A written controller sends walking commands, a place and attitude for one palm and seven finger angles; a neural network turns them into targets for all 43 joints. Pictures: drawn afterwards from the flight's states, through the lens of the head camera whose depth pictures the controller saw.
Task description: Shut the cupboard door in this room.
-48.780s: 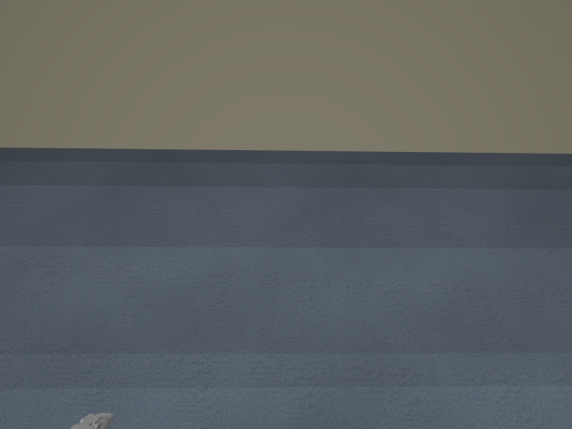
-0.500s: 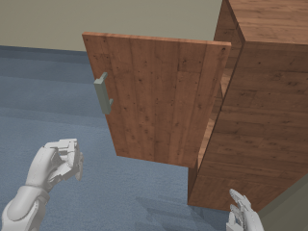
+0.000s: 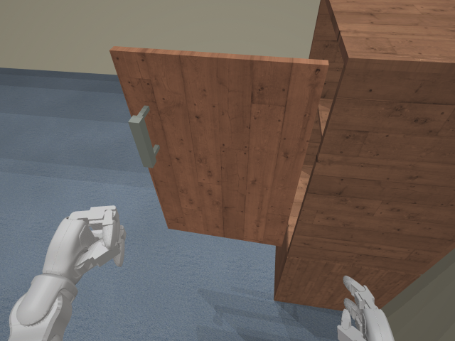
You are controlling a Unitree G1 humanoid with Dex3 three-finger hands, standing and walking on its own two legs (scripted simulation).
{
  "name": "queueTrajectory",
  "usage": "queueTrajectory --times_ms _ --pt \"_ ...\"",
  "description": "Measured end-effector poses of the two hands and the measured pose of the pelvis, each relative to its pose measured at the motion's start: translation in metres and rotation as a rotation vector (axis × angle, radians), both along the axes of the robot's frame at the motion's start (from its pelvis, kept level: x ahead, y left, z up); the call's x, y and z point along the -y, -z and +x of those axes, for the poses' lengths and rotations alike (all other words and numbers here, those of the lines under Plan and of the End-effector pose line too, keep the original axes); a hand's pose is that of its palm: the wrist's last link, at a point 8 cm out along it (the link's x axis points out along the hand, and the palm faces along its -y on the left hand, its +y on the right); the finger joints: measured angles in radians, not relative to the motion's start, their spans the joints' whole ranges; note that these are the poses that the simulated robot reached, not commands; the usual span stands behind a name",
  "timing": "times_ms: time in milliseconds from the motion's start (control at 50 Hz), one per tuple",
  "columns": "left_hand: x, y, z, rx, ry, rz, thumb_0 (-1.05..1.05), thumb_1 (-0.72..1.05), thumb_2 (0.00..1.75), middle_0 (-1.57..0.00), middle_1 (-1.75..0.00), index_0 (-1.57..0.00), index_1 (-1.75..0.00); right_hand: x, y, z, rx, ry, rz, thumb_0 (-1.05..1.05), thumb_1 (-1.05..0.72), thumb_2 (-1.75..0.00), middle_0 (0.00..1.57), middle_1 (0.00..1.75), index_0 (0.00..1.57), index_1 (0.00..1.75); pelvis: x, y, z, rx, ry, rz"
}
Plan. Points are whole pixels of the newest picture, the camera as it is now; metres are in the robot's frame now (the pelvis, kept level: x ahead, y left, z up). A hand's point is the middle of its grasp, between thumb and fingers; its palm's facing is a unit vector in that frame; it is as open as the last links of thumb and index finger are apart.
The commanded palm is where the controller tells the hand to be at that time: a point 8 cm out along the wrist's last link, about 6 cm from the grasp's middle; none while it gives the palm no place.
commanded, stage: bring the fist close to the handle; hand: left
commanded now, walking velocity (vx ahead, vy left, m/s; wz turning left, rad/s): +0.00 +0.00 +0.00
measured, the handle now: (147, 137) +0.48 +0.21 +0.11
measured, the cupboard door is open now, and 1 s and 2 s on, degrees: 88 88 79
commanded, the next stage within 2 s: push the door shut along its arc in 1.28 s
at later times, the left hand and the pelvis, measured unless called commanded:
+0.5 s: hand (130, 200) +0.32 +0.20 +0.10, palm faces -0.07 -1.00 -0.06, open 3.1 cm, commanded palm +0.31 +0.24 +0.11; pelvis +0.00 +0.00 +0.00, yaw -1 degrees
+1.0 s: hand (150, 164) +0.40 +0.18 +0.10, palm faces -0.08 -1.00 -0.04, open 3.1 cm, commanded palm +0.37 +0.23 +0.11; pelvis +0.01 +0.01 +0.00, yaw -2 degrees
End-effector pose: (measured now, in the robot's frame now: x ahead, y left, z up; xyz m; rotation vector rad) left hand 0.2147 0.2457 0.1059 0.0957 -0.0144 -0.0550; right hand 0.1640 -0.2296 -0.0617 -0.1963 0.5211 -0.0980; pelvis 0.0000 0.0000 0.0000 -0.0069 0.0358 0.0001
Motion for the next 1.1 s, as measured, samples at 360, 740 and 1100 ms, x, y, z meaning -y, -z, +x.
queueTrajectory --times_ms 360,740,1100 --pt "-0.004 -0.003 0.066 -0.001 0.009 -0.023 0.02 0.90 0.90 -1.30 -1.50 -1.30 -1.50 0.020 0.012 -0.021 -0.101 0.071 -0.019 0.02 -0.90 -0.90 0.20 0.30 0.20 0.30 0.005 -0.001 0.001 -0.021 0.016 0.010" --pt "0.008 -0.001 0.137 -0.019 0.031 -0.046 0.02 0.90 0.90 -1.30 -1.50 -1.30 -1.50 0.017 0.024 -0.046 -0.239 0.114 -0.019 0.02 -0.90 -0.90 0.20 0.30 0.20 0.30 -0.003 -0.002 0.001 -0.055 0.025 0.012" --pt "0.007 0.002 0.166 -0.020 0.027 -0.056 0.02 0.90 0.91 -1.30 -1.50 -1.30 -1.50 0.022 0.034 -0.084 -0.391 0.195 -0.012 0.01 -0.90 -0.90 0.20 0.30 0.20 0.30 -0.010 -0.003 0.008 -0.084 0.045 0.008"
